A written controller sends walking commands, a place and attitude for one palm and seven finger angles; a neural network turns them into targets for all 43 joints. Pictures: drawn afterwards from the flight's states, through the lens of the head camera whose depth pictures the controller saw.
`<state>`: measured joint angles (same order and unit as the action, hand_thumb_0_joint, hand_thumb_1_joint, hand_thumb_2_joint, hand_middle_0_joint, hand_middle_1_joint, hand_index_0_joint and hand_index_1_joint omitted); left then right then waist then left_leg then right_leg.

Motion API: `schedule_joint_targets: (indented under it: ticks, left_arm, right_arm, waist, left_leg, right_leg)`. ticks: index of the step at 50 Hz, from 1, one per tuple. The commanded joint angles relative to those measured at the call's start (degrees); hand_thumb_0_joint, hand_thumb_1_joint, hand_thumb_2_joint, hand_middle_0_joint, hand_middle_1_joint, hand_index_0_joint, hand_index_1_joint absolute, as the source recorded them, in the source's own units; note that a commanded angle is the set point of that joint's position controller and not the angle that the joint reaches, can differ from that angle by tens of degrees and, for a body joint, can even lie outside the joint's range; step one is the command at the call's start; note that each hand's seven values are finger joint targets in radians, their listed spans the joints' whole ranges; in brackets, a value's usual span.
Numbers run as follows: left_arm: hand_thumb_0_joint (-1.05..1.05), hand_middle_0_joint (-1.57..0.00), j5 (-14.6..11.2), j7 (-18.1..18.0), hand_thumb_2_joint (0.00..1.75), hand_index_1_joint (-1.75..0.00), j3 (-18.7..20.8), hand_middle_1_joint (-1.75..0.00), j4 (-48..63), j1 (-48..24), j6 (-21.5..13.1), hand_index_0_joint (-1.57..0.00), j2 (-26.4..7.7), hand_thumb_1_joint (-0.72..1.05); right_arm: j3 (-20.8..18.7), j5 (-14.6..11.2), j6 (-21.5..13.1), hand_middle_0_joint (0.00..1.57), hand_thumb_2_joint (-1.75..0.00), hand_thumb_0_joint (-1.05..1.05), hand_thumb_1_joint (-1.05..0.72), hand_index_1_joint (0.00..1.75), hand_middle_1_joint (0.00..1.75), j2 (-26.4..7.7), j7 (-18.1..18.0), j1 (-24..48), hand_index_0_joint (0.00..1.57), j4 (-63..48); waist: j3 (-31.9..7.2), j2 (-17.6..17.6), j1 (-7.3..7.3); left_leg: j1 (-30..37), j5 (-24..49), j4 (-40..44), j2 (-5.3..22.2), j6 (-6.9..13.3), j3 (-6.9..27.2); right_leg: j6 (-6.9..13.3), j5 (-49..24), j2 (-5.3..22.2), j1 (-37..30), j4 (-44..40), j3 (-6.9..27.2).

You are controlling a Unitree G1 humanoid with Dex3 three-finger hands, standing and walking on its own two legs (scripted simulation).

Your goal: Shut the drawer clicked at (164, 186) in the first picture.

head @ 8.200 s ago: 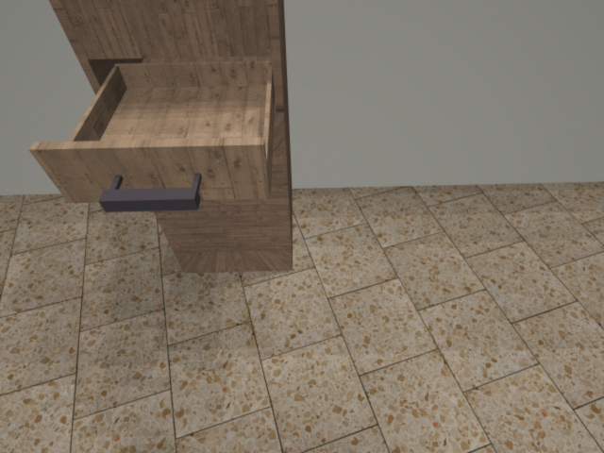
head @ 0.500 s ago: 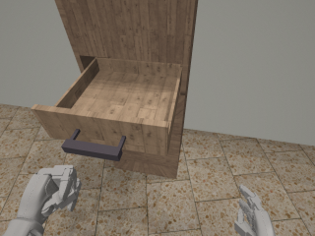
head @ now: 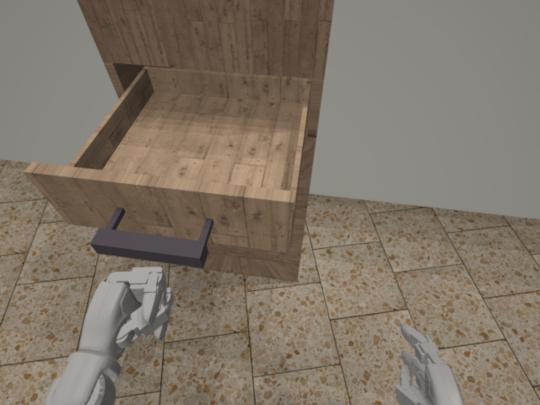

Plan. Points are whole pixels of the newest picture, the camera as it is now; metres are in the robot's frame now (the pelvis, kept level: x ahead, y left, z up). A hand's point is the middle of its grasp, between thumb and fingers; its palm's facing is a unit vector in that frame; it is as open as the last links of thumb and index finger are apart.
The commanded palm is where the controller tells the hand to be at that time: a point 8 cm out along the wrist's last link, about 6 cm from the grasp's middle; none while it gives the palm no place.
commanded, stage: bring the fist close to the handle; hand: left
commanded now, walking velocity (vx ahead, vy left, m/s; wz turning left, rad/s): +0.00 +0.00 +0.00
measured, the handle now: (156, 233) +0.34 +0.19 +0.07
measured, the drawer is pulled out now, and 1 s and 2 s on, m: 0.30 0.29 0.17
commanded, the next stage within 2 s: push the drawer shut in 0.44 s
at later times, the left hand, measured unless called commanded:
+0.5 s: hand (161, 311) +0.23 +0.15 +0.06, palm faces -0.05 -1.00 -0.08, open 3.3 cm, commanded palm +0.20 +0.21 +0.07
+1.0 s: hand (171, 287) +0.26 +0.15 +0.06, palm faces -0.09 -0.99 -0.06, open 3.1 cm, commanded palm +0.26 +0.20 +0.07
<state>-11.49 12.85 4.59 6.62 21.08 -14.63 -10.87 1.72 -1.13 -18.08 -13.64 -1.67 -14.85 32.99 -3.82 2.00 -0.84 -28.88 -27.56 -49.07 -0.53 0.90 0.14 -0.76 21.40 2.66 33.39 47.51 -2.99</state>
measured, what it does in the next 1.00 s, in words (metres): stands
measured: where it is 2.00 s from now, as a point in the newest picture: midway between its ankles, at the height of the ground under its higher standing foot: outside the picture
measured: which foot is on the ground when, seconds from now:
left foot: down 0.00-1.00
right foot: down 0.00-1.00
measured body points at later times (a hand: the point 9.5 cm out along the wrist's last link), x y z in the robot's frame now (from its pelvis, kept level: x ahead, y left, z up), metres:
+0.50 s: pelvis +0.01 -0.02 -0.01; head +0.05 -0.03 +0.44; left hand +0.23 +0.21 +0.07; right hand +0.18 -0.25 -0.08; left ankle -0.03 +0.11 -0.70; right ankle +0.02 -0.13 -0.70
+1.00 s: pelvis -0.01 -0.01 -0.01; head +0.04 -0.03 +0.44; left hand +0.26 +0.20 +0.07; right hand +0.15 -0.25 -0.10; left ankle -0.03 +0.11 -0.70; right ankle +0.02 -0.13 -0.70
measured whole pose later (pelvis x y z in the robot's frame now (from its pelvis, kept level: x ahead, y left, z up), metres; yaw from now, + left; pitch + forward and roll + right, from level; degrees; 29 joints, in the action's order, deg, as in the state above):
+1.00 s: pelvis -0.01 -0.01 -0.01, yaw +1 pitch +9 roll +0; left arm -13.7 14.3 6.9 -4.5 8.8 -15.4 -13.2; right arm 1.9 -2.0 -12.5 -14.9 -2.7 -15.2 32.7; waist -4.3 2.8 -1.3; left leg -32.7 -27.4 -51.1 -0.1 -0.1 1.4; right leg 0.3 21.7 2.4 37.0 49.7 -4.1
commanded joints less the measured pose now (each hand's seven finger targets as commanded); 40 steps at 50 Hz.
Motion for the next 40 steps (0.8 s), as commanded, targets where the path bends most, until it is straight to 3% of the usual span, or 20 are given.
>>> schedule_joint_targets:
  ticks: [1,4,7,9,15,19,21,27,31,35,37,38,40]
  left_arm:
    - [0.00,-1.40,-0.3,-0.7,0.90,-1.60,2.9,-1.60,10.7,-6.0,-4.8,-1.40,-5.1,0.90]
    - [0.00,-1.40,-0.7,-0.8,0.90,-1.60,2.5,-1.60,12.7,-6.3,-5.5,-1.40,-5.1,0.90]
    - [0.00,-1.40,-1.0,-1.3,0.90,-1.60,5.0,-1.60,13.6,-3.2,-5.6,-1.40,-7.1,0.90]
    - [0.00,-1.40,-1.1,-1.1,0.90,-1.60,3.2,-1.60,13.3,-3.6,-5.3,-1.40,-5.6,0.90]
    - [0.00,-1.40,-1.8,-0.3,0.90,-1.60,4.7,-1.60,10.3,-2.2,-3.9,-1.40,-6.7,0.90]
    - [0.00,-1.40,-2.9,0.5,0.90,-1.60,6.6,-1.60,12.9,-2.0,-4.8,-1.40,-8.3,0.90]
    - [0.00,-1.40,-3.3,0.7,0.90,-1.60,8.0,-1.60,12.2,-2.7,-5.7,-1.40,-9.2,0.90]
    - [0.00,-1.40,-4.3,2.6,0.90,-1.60,7.0,-1.60,10.7,-1.8,-6.6,-1.40,-8.1,0.90]
    - [0.00,-1.40,-4.1,3.4,0.90,-1.60,6.2,-1.60,8.1,-8.0,-5.6,-1.40,-8.9,0.90]
    - [0.00,-1.40,-3.8,2.7,0.90,-1.60,6.8,-1.60,7.6,-14.5,-5.3,-1.40,-10.2,0.90]
    - [0.00,-1.40,-4.0,2.1,0.90,-1.60,6.6,-1.60,6.9,-15.4,-5.2,-1.40,-9.3,0.90]
    - [0.00,-1.40,-3.9,1.7,0.90,-1.60,7.8,-1.60,5.8,-16.4,-5.0,-1.40,-10.5,0.90]
    - [0.00,-1.40,-3.6,1.2,0.90,-1.60,7.9,-1.60,3.7,-17.8,-4.6,-1.40,-10.7,0.90]
  right_arm:
    - [-3.2,-0.4,-1.8,0.20,-0.90,0.00,-0.90,0.30,0.30,-7.5,-0.4,2.6,0.20,-9.5]
    - [-3.4,-0.6,-1.3,0.20,-0.90,0.00,-0.90,0.30,0.30,-7.3,-0.2,2.4,0.20,-10.4]
    - [-3.6,-0.6,-0.6,0.20,-0.90,0.00,-0.90,0.30,0.30,-7.0,-0.1,2.2,0.20,-10.9]
    - [-3.3,-0.7,-0.1,0.20,-0.90,0.00,-0.90,0.30,0.30,-6.9,0.0,2.4,0.20,-11.2]
    - [-3.4,-0.9,1.3,0.20,-0.90,0.00,-0.90,0.30,0.30,-7.3,-0.5,3.2,0.20,-11.4]
    - [-3.5,-1.0,1.3,0.20,-0.90,0.00,-0.90,0.30,0.30,-6.9,-0.7,2.4,0.20,-11.9]
    - [-3.5,-0.9,1.6,0.20,-0.90,0.00,-0.90,0.30,0.30,-7.0,-0.9,2.6,0.20,-11.3]
    - [-3.4,-1.2,1.1,0.20,-0.90,0.00,-0.90,0.30,0.30,-7.0,-0.8,2.7,0.20,-11.1]
    - [-3.3,-1.2,1.3,0.20,-0.90,0.00,-0.90,0.30,0.30,-7.9,-1.2,2.6,0.20,-10.4]
    - [-3.0,-1.1,1.6,0.20,-0.90,0.00,-0.90,0.30,0.30,-8.3,-1.6,3.0,0.20,-10.4]
    - [-2.9,-1.2,1.5,0.20,-0.90,0.00,-0.90,0.30,0.30,-7.9,-1.6,2.9,0.20,-10.6]
    - [-2.9,-1.2,1.6,0.20,-0.90,0.00,-0.90,0.30,0.30,-8.1,-1.6,2.7,0.20,-10.2]
    - [-2.8,-1.2,1.9,0.20,-0.90,0.00,-0.90,0.30,0.30,-8.2,-1.6,2.9,0.20,-10.0]
  waist:
    - [-10.6,-0.2,-0.08]
    - [-12.8,0.3,0.06]
    - [-15.4,-0.9,0.82]
    - [-13.3,-0.3,0.18]
    - [-9.6,-3.2,-0.44]
    - [-13.1,-1.7,-0.28]
    - [-12.5,-2.9,-0.46]
    - [-11.9,0.2,-0.77]
    - [-9.8,-1.6,-2.19]
    - [-10.0,-1.7,-2.19]
    - [-11.9,-0.3,-1.68]
    - [-12.4,-0.2,-1.46]
    - [-12.2,-1.6,-1.55]
  left_leg:
    - [0.0,20.0,7.2,0.6,-1.2,1.8]
    - [0.4,21.6,6.3,0.7,-1.3,1.7]
    - [0.1,23.4,5.9,0.7,-1.0,1.3]
    - [-0.7,22.8,5.9,0.7,-1.0,1.3]
    - [-3.9,17.1,5.6,0.3,-0.3,0.6]
    - [-2.9,18.7,4.7,-0.1,-0.1,0.1]
    - [-3.6,18.1,4.5,-0.1,-0.1,0.1]
    - [-3.1,17.9,4.1,-0.1,-0.2,0.2]
    - [-4.2,15.2,3.8,-0.1,0.1,0.5]
    - [-4.4,13.1,4.3,-0.1,0.1,0.9]
    - [-3.3,13.7,4.7,-0.2,0.0,0.7]
    - [-3.4,13.9,4.9,-0.1,-0.1,0.9]
    - [-3.9,13.8,5.2,0.0,-0.1,0.8]
  right_leg:
    - [1.7,-11.7,-2.1,-6.5,-2.6,-2.2]
    - [1.6,-13.1,-1.8,-6.8,-2.0,-2.0]
    - [1.6,-15.6,-1.8,-9.3,-2.0,-1.6]
    - [1.6,-15.4,-1.7,-8.4,-2.0,-1.8]
    - [1.4,-12.2,-1.7,-8.0,-3.7,-1.1]
    - [1.2,-15.1,-1.4,-10.0,-3.8,-0.2]
    - [1.2,-14.6,-1.5,-10.2,-4.1,0.1]
    - [1.3,-14.1,-1.5,-9.0,-4.1,0.0]
    - [1.1,-11.2,-1.5,-7.1,-4.8,0.4]
    - [1.1,-7.8,-1.5,-6.8,-4.9,0.4]
    - [1.2,-8.4,-1.4,-7.5,-4.8,0.4]
    - [1.3,-8.7,-1.4,-7.9,-4.6,0.3]
    - [1.2,-8.5,-1.4,-8.0,-4.8,0.3]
